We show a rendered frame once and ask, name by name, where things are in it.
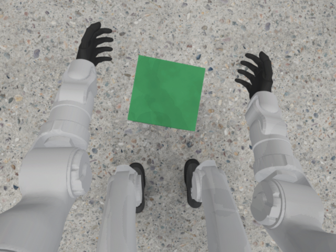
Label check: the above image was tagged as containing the right robot hand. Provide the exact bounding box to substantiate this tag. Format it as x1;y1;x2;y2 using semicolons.
235;51;273;99

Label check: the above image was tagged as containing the left robot thigh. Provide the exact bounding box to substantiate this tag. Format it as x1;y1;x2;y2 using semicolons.
96;171;142;252

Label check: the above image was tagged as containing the right robot forearm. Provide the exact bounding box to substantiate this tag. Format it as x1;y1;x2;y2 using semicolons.
245;91;324;219

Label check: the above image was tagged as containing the left robot forearm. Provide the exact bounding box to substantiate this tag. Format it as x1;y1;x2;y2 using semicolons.
18;59;98;194

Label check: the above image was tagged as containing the robot left upper arm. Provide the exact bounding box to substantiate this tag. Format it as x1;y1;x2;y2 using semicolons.
0;147;92;252

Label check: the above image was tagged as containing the robot right upper arm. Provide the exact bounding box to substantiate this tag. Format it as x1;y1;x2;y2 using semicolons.
250;178;336;252

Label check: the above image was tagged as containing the carton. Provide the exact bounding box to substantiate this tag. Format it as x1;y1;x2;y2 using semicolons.
128;55;205;131

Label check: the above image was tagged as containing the left robot shin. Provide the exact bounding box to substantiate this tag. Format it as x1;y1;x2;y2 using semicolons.
107;165;140;206

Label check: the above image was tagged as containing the left robot hand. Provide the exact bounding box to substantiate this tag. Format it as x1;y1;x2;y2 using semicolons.
76;22;113;66

